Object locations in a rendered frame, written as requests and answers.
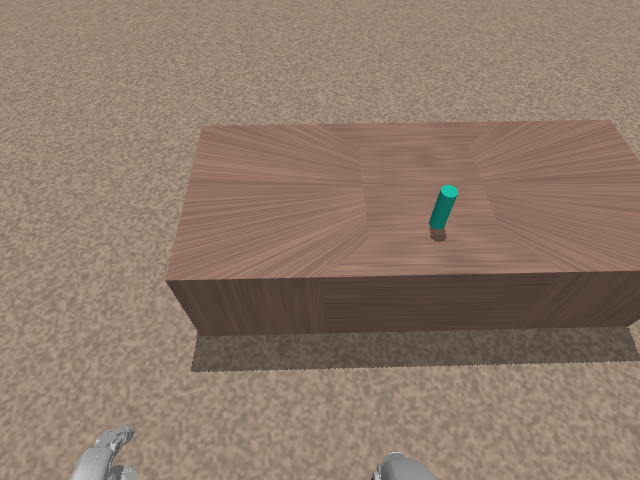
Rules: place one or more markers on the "can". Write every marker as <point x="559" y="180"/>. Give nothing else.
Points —
<point x="443" y="206"/>

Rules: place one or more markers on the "left robot hand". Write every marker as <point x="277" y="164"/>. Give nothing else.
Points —
<point x="95" y="463"/>

